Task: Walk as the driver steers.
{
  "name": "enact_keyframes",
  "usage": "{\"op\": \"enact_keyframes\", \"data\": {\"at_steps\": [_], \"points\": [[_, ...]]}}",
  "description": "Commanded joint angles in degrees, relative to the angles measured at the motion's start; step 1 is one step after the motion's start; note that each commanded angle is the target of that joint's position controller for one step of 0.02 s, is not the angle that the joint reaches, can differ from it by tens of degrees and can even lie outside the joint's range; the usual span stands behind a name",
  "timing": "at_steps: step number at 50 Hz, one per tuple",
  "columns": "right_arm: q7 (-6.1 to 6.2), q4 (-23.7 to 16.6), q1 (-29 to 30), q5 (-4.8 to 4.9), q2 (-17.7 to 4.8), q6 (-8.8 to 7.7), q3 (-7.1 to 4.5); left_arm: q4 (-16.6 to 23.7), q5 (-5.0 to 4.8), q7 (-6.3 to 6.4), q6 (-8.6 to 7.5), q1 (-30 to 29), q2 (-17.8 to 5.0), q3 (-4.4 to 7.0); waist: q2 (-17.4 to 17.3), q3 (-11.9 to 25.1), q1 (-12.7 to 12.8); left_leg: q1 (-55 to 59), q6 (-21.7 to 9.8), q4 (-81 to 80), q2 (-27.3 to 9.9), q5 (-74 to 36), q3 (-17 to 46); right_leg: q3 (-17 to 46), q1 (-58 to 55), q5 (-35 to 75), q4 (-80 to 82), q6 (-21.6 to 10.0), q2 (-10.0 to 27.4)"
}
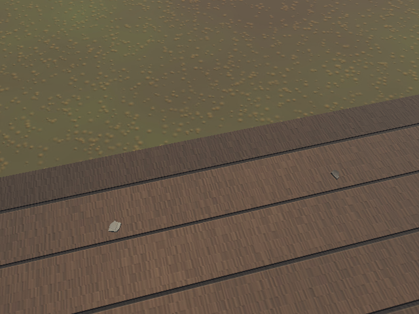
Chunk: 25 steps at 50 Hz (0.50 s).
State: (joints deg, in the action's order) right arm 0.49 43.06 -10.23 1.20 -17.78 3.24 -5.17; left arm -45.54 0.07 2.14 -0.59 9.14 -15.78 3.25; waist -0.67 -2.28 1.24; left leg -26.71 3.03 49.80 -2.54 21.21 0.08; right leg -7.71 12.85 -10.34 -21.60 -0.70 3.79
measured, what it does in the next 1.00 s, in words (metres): steps on the spot: left foot, then right foot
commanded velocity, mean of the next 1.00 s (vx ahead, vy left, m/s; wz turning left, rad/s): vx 0.06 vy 0.00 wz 0.13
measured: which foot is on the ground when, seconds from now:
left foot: up 0.00-0.12, down 0.14-1.00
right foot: down 0.00-0.12, up 0.14-0.46, down 0.48-1.00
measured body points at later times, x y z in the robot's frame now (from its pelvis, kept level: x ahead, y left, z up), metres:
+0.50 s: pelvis +0.07 +0.06 -0.01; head +0.08 +0.06 +0.44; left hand +0.17 +0.34 -0.13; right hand +0.22 -0.18 -0.13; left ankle +0.03 +0.14 -0.75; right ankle +0.11 -0.07 -0.75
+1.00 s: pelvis +0.09 +0.05 -0.01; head +0.09 +0.05 +0.44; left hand +0.17 +0.32 -0.14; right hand +0.17 -0.21 -0.15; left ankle +0.03 +0.14 -0.75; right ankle +0.11 -0.07 -0.75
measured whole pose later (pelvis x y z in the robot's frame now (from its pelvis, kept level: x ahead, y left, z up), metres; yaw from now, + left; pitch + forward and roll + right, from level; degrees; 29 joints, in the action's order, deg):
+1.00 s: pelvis +0.09 +0.05 -0.01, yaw +5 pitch -2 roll +0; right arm 1.8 61.3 -10.0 -0.2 -14.0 1.0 -2.3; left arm -58.7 0.3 1.7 0.3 5.5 -14.2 2.3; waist 0.3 -2.6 0.1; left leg -5.0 -1.8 25.0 1.6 18.1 -0.6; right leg -1.3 11.8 -12.7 -26.5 0.6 1.3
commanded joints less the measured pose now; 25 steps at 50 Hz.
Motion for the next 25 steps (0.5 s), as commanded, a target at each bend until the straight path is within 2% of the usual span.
{"op": "enact_keyframes", "data": {"at_steps": [1,3,4,5,6,7,8,9,10,11,12,14,17,19,22,23,24,25], "points": [[-1.07,-5.38,4.35,-0.44,-3.33,-1.57,-0.39,2.64,-0.59,-0.48,-1.36,-1.11,-12.12,3.49,8.91,3.48,1.45,1.60,-2.15,-7.97,-0.41,-0.41,-2.49,10.55,-4.33,-9.25,11.78,-9.91,14.06],[-1.20,-5.07,3.61,-0.64,-3.04,-1.48,-0.35,1.72,-0.99,-1.42,-1.16,-0.84,-12.16,3.55,8.27,2.77,0.71,5.73,-3.18,-14.12,0.77,-2.05,-3.54,8.78,-4.16,-1.87,9.07,-10.11,13.85],[-1.27,-4.36,1.59,-0.70,-2.81,-1.43,-0.39,1.40,-1.59,-1.74,-0.89,-1.72,-12.14,3.51,8.31,3.25,-0.94,9.60,-3.94,-19.55,1.69,-5.62,-4.35,7.51,-3.66,2.46,6.26,-9.28,13.32],[-1.24,-3.03,-1.39,-0.78,-3.17,-1.32,-0.66,1.05,-2.10,-1.91,-0.65,-2.15,-11.30,3.24,8.00,4.29,-2.54,15.31,-5.01,-24.88,2.99,-9.42,-4.99,6.02,-1.90,5.13,2.37,-7.66,12.32],[-0.78,-1.74,-4.87,-0.69,-5.11,-1.14,-1.40,0.12,-1.77,-2.23,-0.67,-0.53,-8.56,2.30,5.21,6.20,-3.62,23.62,-6.46,-28.29,2.61,-13.69,-2.62,3.27,2.17,4.63,-3.54,-4.34,10.17],[0.15,-1.61,-8.09,-0.86,-9.70,-1.12,-2.38,0.87,0.72,-2.79,-0.89,-0.14,-3.66,0.53,-7.40,9.47,-3.39,32.99,-9.45,-30.45,-8.68,-29.59,11.90,-1.95,10.89,-8.60,-18.29,1.36,5.04],[0.34,-2.72,-7.04,-1.57,-13.71,-1.27,-2.77,3.85,1.51,-2.28,-0.94,-2.65,-3.57,0.22,-15.77,8.65,-3.52,32.14,-20.62,-31.46,-19.52,-30.12,25.66,-0.86,22.93,-26.76,-29.65,4.63,-1.51],[0.02,-2.67,-6.65,-1.78,-10.77,-2.30,-2.04,3.07,0.53,-1.97,-0.77,-3.61,-8.12,1.47,-9.12,8.56,-5.30,29.40,-23.11,-32.11,-19.08,-31.13,23.98,5.29,23.91,-27.61,-38.40,5.01,0.45],[0.06,-2.21,-4.60,-1.71,-8.51,-3.16,-1.14,2.58,-0.33,-2.13,-0.64,-2.76,-8.68,1.79,-9.40,7.06,-3.73,28.02,-20.88,-32.07,-15.91,-31.61,18.66,6.91,24.25,-24.15,-39.77,4.63,1.29],[0.11,-2.14,-2.07,-1.50,-7.48,-3.67,-0.88,1.13,-0.44,-1.88,-0.48,-1.56,-8.46,1.98,-8.20,5.99,-2.69,26.89,-18.26,-32.26,-12.93,-30.29,14.92,7.40,24.11,-20.73,-39.08,4.50,1.86],[0.32,-2.19,0.46,-1.10,-6.11,-3.83,-0.36,0.70,-0.02,-1.49,-0.28,-1.57,-8.88,2.18,-7.42,4.71,-1.97,25.58,-16.67,-32.69,-11.94,-32.53,13.21,8.07,23.73,-16.68,-37.42,4.78,2.24],[0.85,-1.84,3.04,-1.94,-3.52,-4.22,0.80,-0.73,0.20,-1.30,-0.01,0.62,-7.11,1.91,-6.35,5.61,0.31,21.55,-15.72,-32.36,-9.67,-41.28,8.40,8.29,17.14,-9.62,-34.59,5.31,1.78],[1.12,-0.74,4.56,-2.16,-3.86,-4.31,0.91,-1.00,0.20,-1.00,0.34,-0.42,-4.66,0.92,-6.30,6.12,0.24,19.49,-15.14,-31.33,-7.78,-43.52,4.93,7.48,9.99,-6.07,-23.70,5.45,0.71],[1.02,0.84,3.29,-2.00,-4.77,-4.08,0.78,-0.56,0.10,-0.84,0.65,-2.06,-4.74,0.66,-6.33,5.93,-0.87,19.74,-15.75,-30.73,-8.84,-44.15,6.13,7.28,7.44,-6.25,-19.01,4.98,0.19],[0.70,2.76,3.65,-1.40,-4.04,-3.77,1.25,-1.10,-0.06,-0.95,0.87,-1.71,-5.20,0.67,-5.51,4.88,-0.42,19.02,-15.25,-29.54,-9.33,-39.79,8.11,7.16,2.99,-3.82,-11.15,3.35,-0.19],[0.63,3.51,3.94,-0.93,-3.47,-3.70,1.53,-1.56,0.34,-1.06,0.71,-0.94,-4.89,0.53,-4.25,4.30,0.78,17.76,-13.61,-28.82,-8.23,-35.32,7.93,7.04,-0.62,2.53,-4.56,2.40,-0.33],[0.50,4.53,2.35,-0.96,-2.77,-3.89,1.77,-1.92,1.06,-1.04,0.50,-0.49,-5.91,0.62,-1.85,4.53,0.88,16.52,-11.09,-28.43,-6.19,-28.24,7.78,8.93,-5.13,13.05,-0.52,1.48,0.82],[0.35,5.18,0.04,-2.18,-2.03,-4.23,1.97,-1.82,1.23,-0.78,0.37,-0.35,-8.86,1.14,2.44,5.57,-0.99,14.81,-8.55,-26.74,-2.72,-19.44,6.06,12.12,-9.52,25.14,-1.61,0.41,4.22]]}}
